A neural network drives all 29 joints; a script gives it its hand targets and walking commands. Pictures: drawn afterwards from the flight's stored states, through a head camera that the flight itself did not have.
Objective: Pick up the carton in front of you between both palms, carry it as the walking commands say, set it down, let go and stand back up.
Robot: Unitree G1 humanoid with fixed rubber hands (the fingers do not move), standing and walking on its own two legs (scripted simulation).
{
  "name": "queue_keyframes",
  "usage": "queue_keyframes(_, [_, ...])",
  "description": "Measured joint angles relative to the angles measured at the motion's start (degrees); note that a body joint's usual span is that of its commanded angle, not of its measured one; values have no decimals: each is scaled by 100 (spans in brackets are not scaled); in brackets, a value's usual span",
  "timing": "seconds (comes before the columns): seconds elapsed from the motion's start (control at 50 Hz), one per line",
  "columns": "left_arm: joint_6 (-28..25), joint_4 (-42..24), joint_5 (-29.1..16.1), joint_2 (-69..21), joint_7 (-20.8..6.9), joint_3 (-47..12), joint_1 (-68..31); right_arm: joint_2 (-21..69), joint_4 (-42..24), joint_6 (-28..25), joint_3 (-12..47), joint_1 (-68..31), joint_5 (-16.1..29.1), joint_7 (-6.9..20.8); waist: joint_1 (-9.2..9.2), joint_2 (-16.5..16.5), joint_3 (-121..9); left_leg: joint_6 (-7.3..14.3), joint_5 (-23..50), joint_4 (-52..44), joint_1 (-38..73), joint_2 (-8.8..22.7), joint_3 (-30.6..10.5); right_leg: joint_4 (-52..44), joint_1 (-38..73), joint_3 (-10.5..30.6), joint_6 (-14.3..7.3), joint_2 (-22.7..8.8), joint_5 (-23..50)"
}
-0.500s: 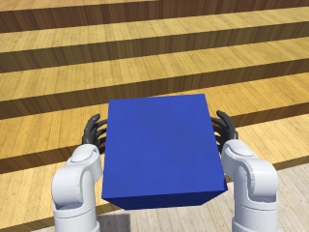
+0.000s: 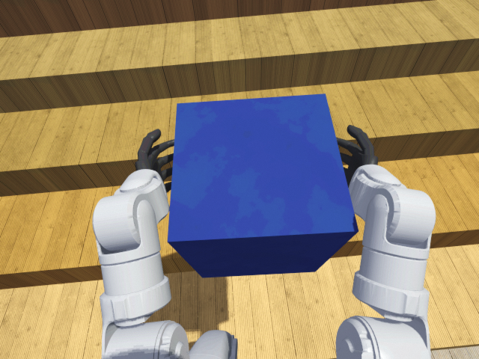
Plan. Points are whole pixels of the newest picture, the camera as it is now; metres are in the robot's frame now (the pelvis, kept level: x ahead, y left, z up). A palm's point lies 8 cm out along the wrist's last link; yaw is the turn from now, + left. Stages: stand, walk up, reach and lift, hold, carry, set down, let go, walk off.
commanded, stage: carry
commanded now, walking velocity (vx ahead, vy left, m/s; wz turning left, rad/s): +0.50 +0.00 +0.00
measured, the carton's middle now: (255, 198) +0.36 +0.03 +0.06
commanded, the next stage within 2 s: none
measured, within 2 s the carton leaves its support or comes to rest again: neither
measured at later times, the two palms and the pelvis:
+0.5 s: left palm out of the picture +0.71 +0.15 +0.28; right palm out of the picture +0.66 -0.15 +0.28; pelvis +0.34 +0.07 +0.15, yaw -2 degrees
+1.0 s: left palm out of the picture +0.95 +0.29 +0.48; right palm out of the picture +1.04 +0.00 +0.47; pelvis +0.65 +0.03 +0.30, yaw +13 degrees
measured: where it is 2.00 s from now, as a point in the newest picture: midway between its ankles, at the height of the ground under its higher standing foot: (198, 39)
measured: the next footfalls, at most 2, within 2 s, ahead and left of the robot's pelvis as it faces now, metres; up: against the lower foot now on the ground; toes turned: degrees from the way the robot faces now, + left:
left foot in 0.26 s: +0.35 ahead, +0.13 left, +0.15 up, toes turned +2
right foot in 0.70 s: +0.71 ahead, -0.06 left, +0.30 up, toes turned -4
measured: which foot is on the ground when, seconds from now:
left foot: up 0.00-0.24, down 0.26-0.72, up 0.74-1.00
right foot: down 0.00-0.28, up 0.30-0.68, down 0.70-1.00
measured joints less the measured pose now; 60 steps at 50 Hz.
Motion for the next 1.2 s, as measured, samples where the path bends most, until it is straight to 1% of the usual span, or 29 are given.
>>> queue_keyframes(0.06, [-121,-211,-129,-49,3,11,102,134,-356,-89,0,169,-57,5,40,-3,121,126,-135,1122,-1132,41,54,-270,385,65,32,-29,-153])
queue_keyframes(0.14, [-279,-459,-269,-8,7,-104,155,105,-740,-237,136,339,-17,-59,82,14,176,339,-939,2620,-2647,184,26,-603,1052,205,169,-104,-452])
queue_keyframes(0.16, [-284,-512,-299,31,8,-128,183,101,-773,-260,188,358,-24,-75,63,0,181,354,-1022,2465,-2908,264,55,-793,1297,254,261,-150,-481])
queue_keyframes(0.2, [-274,-563,-336,83,8,-139,235,93,-768,-278,275,376,-45,-90,-50,-53,145,344,-872,1053,-3051,387,283,-1395,1833,308,378,-290,-405])
queue_keyframes(0.22, [-246,-571,-326,92,-3,-103,248,88,-712,-270,318,355,-50,-88,-130,-115,91,369,-618,106,-2895,360,469,-1601,2011,291,256,-421,403])
queue_keyframes(0.24, [-234,-572,-298,80,-22,-53,308,69,-607,-265,375,336,-43,-77,-255,-88,19,418,-331,-710,-2623,297,595,-1603,2118,236,200,-485,407])
queue_keyframes(0.26, [-213,-576,-271,71,-42,5,393,69,-474,-257,428,323,-14,-54,-423,-63,-38,480,-220,-1425,-2183,187,691,-1307,2094,173,159,-561,295])
queue_keyframes(0.28, [-188,-571,-252,75,-59,68,467,85,-323,-264,473,299,-5,-47,-667,-78,-37,526,-465,-1890,-1665,1,752,-602,1861,141,143,-705,362])
queue_keyframes(0.3, [-175,-538,-233,91,-86,121,461,96,-215,-279,492,246,-16,-66,-912,-125,53,428,-460,-2121,-1366,-111,809,727,1393,411,222,-754,480])
queue_keyframes(0.34, [-196,-504,-149,110,-188,196,443,74,-90,-324,553,189,37,-143,-1272,-135,216,312,-267,-2617,-820,-217,814,4072,216,1277,300,-222,248])
queue_keyframes(0.36, [-204,-530,-85,55,-234,246,477,46,-65,-339,593,217,102,-180,-1409,-137,255,268,-175,-2958,-495,-270,789,5351,-243,1490,251,58,81])
queue_keyframes(0.4, [-211,-639,86,-132,-273,335,548,-38,-39,-341,626,256,254,-220,-1567,-107,269,207,-30,-3788,207,-340,704,6802,-1038,1550,127,369,-200])
queue_keyframes(0.46, [-226,-794,339,-288,-262,349,543,-181,58,-347,606,108,446,-223,-1641,29,232,190,213,-5025,1248,-285,532,7252,-2092,1095,18,346,-640])
queue_keyframes(0.52, [-168,-819,489,-216,-225,292,344,-309,198,-327,577,-196,533,-214,-1615,47,30,144,361,-5975,2080,-157,315,7171,-3086,558,-69,85,-1105])
queue_keyframes(0.58, [9,-689,570,-73,-150,182,64,-417,356,-183,529,-521,528,-208,-1525,-24,-255,58,322,-6632,2791,-36,91,7524,-4121,347,-179,-196,-1680])
queue_keyframes(0.62, [190,-580,568,-9,-76,133,-128,-473,425,-32,435,-652,530,-189,-1334,-39,-399,-22,422,-7238,3340,109,-11,6536,-4396,149,-194,-372,-1524])
queue_keyframes(0.66, [395,-388,447,60,-13,85,-345,-486,468,134,269,-714,506,-131,-1068,-75,-547,41,667,-7677,3717,261,29,5000,-4101,-135,-228,-404,-913])
queue_keyframes(0.7, [525,-67,318,89,80,-24,-539,-490,434,312,45,-656,438,-68,-660,-161,-603,90,1007,-7124,3669,370,198,3472,-3180,-305,-176,-251,-241])
queue_keyframes(0.72, [547,74,286,77,134,-68,-623,-510,437,379,-55,-672,388,-24,-371,-61,-500,143,1333,-6187,3397,524,205,3146,-2789,-416,-152,-136,-143])
queue_keyframes(0.76, [552,302,221,92,229,-123,-798,-507,500,421,-279,-759,313,36,49,65,-315,27,1456,-2639,2137,191,-548,2925,-2349,-580,-233,-90,-298])
queue_keyframes(0.8, [546,453,72,150,291,-139,-796,-369,490,465,-431,-739,164,56,308,128,-186,96,1502,-16,1140,-212,-787,2393,-1779,-636,-208,-43,-369])
queue_keyframes(0.84, [529,542,-85,227,308,-108,-791,-134,378,483,-572,-699,-39,61,410,88,-90,229,1509,1184,366,-338,-644,1750,-1192,-651,-90,-80,-310])
queue_keyframes(0.9, [410,632,-239,312,294,-84,-888,36,177,424,-640,-695,-246,55,412,-1,15,342,1248,1486,-547,-188,-322,899,-378,-699,16,-235,-225])
queue_keyframes(0.96, [301,723,-238,311,230,-20,-1017,-16,105,415,-554,-749,-322,61,302,-2,-47,384,737,1370,-1319,35,-111,270,287,-773,127,-418,-240])
queue_keyframes(1.04, [296,942,-28,212,71,102,-1071,-149,272,490,-408,-732,-367,95,106,87,-300,476,-121,2701,-2615,204,-148,-324,1094,-882,384,-667,-408])
queue_keyframes(1.08, [350,959,78,187,-9,176,-973,-150,407,517,-303,-691,-387,104,-33,99,-360,444,-218,2846,-3185,310,-154,-695,1596,-931,556,-830,-477])
queue_keyframes(1.12, [407,871,98,185,-55,292,-834,-107,523,520,-194,-679,-377,67,-226,96,-380,418,-194,2132,-3516,452,-19,-1227,2134,-998,669,-960,-445])
queue_keyframes(1.16, [430,745,100,152,-82,420,-718,-108,591,508,-73,-681,-317,-11,-413,50,-411,465,-27,604,-3392,539,387,-1905,2618,-1099,690,-1084,-248])
queue_keyframes(1.2, [409,579,113,89,-103,560,-581,-166,718,455,72,-732,-195,-83,-613,94,-416,622,298,-848,-2814,389,776,-2177,2889,-1261,724,-1229,48])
